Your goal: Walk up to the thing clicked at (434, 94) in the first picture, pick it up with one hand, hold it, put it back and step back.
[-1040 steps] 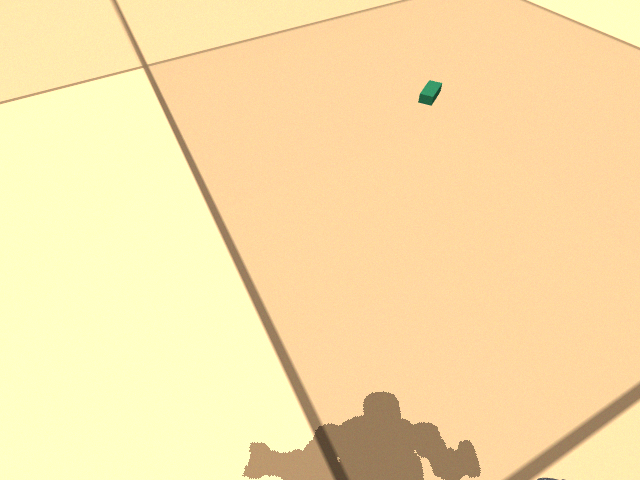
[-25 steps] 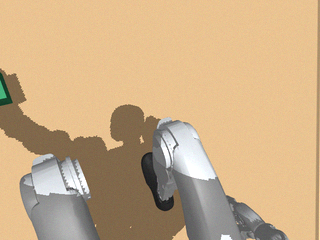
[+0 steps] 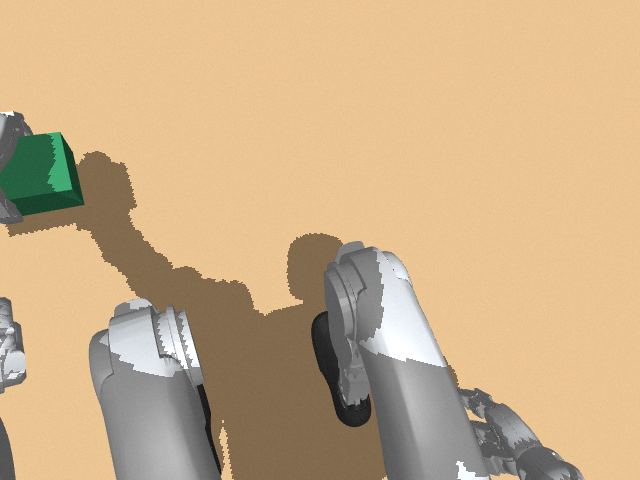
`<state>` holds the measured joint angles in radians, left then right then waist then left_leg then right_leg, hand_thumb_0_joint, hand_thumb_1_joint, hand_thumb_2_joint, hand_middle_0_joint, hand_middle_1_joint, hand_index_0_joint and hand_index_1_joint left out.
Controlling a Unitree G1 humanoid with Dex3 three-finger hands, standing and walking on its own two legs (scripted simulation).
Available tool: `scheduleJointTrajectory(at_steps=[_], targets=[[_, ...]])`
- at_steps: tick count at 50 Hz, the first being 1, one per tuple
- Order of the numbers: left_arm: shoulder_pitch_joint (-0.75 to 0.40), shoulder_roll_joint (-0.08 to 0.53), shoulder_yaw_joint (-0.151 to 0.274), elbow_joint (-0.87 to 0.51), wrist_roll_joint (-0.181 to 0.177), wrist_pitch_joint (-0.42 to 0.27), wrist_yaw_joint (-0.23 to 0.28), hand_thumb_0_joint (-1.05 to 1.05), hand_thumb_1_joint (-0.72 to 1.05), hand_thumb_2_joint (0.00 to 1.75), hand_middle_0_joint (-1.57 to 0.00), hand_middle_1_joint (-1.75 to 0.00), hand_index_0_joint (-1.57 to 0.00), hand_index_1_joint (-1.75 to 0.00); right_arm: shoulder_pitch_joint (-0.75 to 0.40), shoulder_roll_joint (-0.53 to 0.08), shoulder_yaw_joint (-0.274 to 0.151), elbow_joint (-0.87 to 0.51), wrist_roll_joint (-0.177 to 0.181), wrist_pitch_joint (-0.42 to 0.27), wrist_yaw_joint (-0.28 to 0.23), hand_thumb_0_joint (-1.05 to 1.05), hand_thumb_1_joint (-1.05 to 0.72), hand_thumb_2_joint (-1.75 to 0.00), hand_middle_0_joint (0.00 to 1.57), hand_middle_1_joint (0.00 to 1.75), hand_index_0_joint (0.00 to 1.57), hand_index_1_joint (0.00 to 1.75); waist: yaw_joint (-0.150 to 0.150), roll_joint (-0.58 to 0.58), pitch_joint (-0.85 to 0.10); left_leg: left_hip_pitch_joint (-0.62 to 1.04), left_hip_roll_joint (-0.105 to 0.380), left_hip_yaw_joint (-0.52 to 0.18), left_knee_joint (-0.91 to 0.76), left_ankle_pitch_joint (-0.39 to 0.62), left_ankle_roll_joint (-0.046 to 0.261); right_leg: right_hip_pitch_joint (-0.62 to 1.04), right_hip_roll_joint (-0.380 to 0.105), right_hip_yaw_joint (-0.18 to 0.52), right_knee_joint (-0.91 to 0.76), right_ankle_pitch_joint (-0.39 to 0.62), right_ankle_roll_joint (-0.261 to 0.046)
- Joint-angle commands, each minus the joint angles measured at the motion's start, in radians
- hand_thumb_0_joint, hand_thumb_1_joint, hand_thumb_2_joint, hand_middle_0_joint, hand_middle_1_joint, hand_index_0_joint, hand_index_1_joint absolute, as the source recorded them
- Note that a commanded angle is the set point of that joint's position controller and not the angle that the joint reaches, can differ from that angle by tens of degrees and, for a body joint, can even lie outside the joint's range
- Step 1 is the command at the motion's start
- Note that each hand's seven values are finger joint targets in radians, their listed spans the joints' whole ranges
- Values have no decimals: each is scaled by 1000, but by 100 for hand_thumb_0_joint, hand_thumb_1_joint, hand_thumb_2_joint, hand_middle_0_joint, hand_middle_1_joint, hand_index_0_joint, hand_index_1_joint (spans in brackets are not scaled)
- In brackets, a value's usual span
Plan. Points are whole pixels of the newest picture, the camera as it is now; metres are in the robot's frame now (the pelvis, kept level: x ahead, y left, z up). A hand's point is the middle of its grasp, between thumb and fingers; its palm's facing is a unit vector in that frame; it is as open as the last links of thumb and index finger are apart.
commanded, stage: lift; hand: left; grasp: from above
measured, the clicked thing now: out of the picture +0.49 +0.32 -0.19
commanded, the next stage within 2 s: hold in 1.74 s
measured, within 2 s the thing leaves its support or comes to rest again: neither
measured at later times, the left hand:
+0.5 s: hand out of the picture +0.44 +0.32 -0.08, palm faces -0.48 -0.09 -0.87, open 10.5 cm
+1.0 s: hand out of the picture +0.36 +0.29 +0.12, palm faces -0.45 -0.12 -0.89, open 10.5 cm
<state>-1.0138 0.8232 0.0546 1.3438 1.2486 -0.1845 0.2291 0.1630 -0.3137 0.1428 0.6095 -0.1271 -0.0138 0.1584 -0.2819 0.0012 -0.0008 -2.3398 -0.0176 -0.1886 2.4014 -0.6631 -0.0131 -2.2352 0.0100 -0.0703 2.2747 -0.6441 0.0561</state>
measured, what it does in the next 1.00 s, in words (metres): rises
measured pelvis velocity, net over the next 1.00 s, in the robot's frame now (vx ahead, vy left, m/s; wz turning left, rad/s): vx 0.01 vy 0.00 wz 0.12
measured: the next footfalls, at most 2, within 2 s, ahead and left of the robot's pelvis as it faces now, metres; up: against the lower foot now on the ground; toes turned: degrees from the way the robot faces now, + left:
none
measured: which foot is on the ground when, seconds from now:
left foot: down 0.00-1.00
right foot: down 0.00-1.00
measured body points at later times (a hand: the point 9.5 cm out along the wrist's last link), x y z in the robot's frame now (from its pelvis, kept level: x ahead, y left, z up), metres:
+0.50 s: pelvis +0.00 +0.00 +0.05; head +0.22 +0.07 +0.44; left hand +0.46 +0.32 -0.03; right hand +0.08 -0.27 -0.06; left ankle +0.07 +0.13 -0.30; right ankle +0.11 -0.14 -0.30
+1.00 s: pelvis +0.01 +0.00 +0.21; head +0.16 +0.03 +0.63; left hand +0.38 +0.30 +0.18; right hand +0.16 -0.25 +0.08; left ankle +0.07 +0.13 -0.30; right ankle +0.11 -0.14 -0.30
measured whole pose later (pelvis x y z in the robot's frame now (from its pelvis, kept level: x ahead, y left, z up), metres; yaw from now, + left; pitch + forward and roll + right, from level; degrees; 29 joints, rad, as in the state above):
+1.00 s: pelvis +0.01 +0.00 +0.21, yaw +7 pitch +28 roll -4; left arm -0.46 0.55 -0.06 0.70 1.00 -0.08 0.03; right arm 0.14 -0.25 -0.01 0.65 0.02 0.08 -0.01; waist -0.10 0.05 -0.17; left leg -1.61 0.02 -0.07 1.72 -0.60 -0.01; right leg -1.57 -0.02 -0.01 1.66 -0.58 0.05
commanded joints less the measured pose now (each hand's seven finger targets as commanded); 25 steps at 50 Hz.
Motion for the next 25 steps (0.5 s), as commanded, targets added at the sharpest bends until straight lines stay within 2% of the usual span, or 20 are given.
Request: scheduleJointTrajectory(at_steps=[1, 2, 3, 4, 5, 6, 8, 10, 12, 14, 15, 16, 18, 19, 21, 22, 23, 25], targets=[[-380, 290, 45, -230, -21, -11, 38, 0, 72, 77, -108, -75, -110, -73, 224, -264, -99, -6, 2, 13, -31, 0, -93, -91, 20, 30, 20, 30, -17, 374, -761, 557, 6, 127, -256, 192, 27, 376, 34, -98, -219, 206, -98], [-358, 279, 43, -223, -25, -8, 35, 0, 66, 76, -100, -67, -102, -65, 224, -266, -105, -5, 5, 15, -35, 0, -88, -89, 20, 30, 20, 30, -5, 388, -756, 574, 5, 126, -267, 192, 24, 356, 32, -100, -219, 202, -102], [-354, 281, 45, -231, -27, -7, 32, 0, 66, 73, -102, -73, -105, -70, 225, -264, -104, -4, 6, 19, -37, 0, -93, -91, 20, 30, 20, 30, -4, 401, -763, 574, 5, 125, -277, 194, 22, 356, 31, -103, -219, 201, -103], [-357, 279, 46, -241, -33, -5, 26, 0, 60, 74, -94, -65, -97, -63, 227, -267, -110, -4, 10, 23, -41, 0, -88, -89, 20, 30, 20, 30, 0, 392, -774, 587, 4, 121, -286, 183, 22, 343, 32, -102, -222, 188, -108], [-343, 284, 49, -246, -32, 0, 19, 0, 62, 72, -98, -73, -101, -71, 234, -268, -115, -7, 14, 25, -43, 0, -93, -91, 20, 30, 20, 30, 2, 403, -761, 599, 2, 120, -296, 184, 20, 338, 28, -102, -226, 189, -107], [-347, 264, 39, -257, -41, 3, 8, 0, 69, 74, -100, -74, -104, -70, 238, -265, -121, -4, 16, 28, -44, 0, -91, -90, 20, 30, 20, 30, -1, 405, -760, 603, 2, 124, -302, 180, 22, 341, 26, -99, -236, 189, -106], [-330, 282, 55, -289, -57, 11, -10, 0, 71, 75, -101, -74, -105, -71, 239, -261, -127, -3, 22, 34, -47, 0, -91, -90, 20, 30, 20, 30, 25, 408, -799, 621, 1, 129, -318, 181, 23, 361, 25, -91, -241, 188, -106], [-311, 258, 45, -328, -79, 18, -30, 0, 73, 78, -104, -75, -107, -72, 245, -252, -136, -4, 28, 40, -48, 0, -91, -91, 20, 30, 20, 30, 26, 395, -834, 639, 2, 139, -326, 199, 28, 404, 25, -83, -259, 204, -102], [-292, 281, 63, -369, -87, 22, -41, 0, 72, 77, -102, -74, -105, -71, 239, -247, -145, 3, 40, 50, -54, 0, -91, -90, 20, 30, 20, 30, 51, 397, -853, 652, 0, 141, -349, 195, 28, 404, 22, -75, -266, 199, -103], [-258, 247, 57, -392, -93, 24, -56, 0, 72, 74, -102, -73, -105, -69, 241, -255, -164, 5, 46, 53, -59, 0, -91, -90, 20, 30, 20, 30, 53, 407, -820, 696, -2, 125, -371, 208, 20, 360, 15, -78, -273, 198, -112], [-275, 253, 63, -437, -94, 20, -63, 0, 72, 74, -101, -72, -105, -68, 241, -252, -171, 4, 51, 57, -62, 0, -91, -90, 20, 30, 20, 30, 58, 410, -848, 715, -3, 119, -386, 200, 21, 356, 14, -76, -276, 191, -111], [-251, 260, 72, -435, -99, 20, -68, 0, 73, 73, -102, -71, -105, -68, 238, -258, -185, 1, 56, 60, -67, 0, -91, -90, 20, 30, 20, 30, 66, 397, -824, 721, -7, 115, -396, 185, 20, 341, 11, -71, -291, 173, -115], [-228, 223, 60, -478, -116, 14, -79, 0, 72, 74, -102, -71, -105, -68, 236, -240, -189, -1, 62, 63, -67, 0, -91, -90, 20, 30, 20, 30, 68, 387, -831, 723, -6, 123, -422, 158, 25, 369, 7, -59, -311, 161, -109], [-224, 218, 56, -500, -123, 14, -84, 0, 72, 74, -101, -72, -105, -69, 227, -231, -195, 0, 67, 65, -69, 0, -91, -90, 20, 30, 20, 30, 76, 375, -866, 742, 0, 127, -434, 153, 29, 380, 9, -53, -318, 162, -106], [-191, 208, 63, -521, -140, 15, -87, 0, 72, 76, -102, -73, -105, -70, 229, -221, -202, -3, 75, 65, -74, 0, -91, -90, 20, 30, 20, 30, 82, 348, -875, 745, -3, 134, -451, 162, 37, 419, 6, -44, -347, 176, -98], [-187, 186, 44, -533, -146, 16, -91, 0, 73, 76, -102, -74, -105, -71, 225, -215, -201, -6, 76, 65, -77, 0, -91, -90, 20, 30, 20, 30, 79, 332, -864, 745, -1, 133, -462, 150, 38, 426, 7, -44, -362, 166, -100], [-183, 191, 43, -556, -148, 17, -95, 0, 72, 78, -101, -75, -104, -72, 226, -205, -203, -9, 81, 66, -79, 0, -91, -90, 20, 30, 20, 30, 87, 324, -887, 749, -1, 140, -475, 138, 44, 459, 11, -37, -385, 164, -95], [-153, 178, 41, -583, -165, 19, -105, 0, 73, 78, -101, -76, -105, -72, 217, -200, -208, -10, 89, 66, -87, 0, -91, -90, 20, 30, 20, 30, 93, 312, -861, 748, 2, 132, -520, 103, 47, 482, 10, -35, -407, 146, -90]])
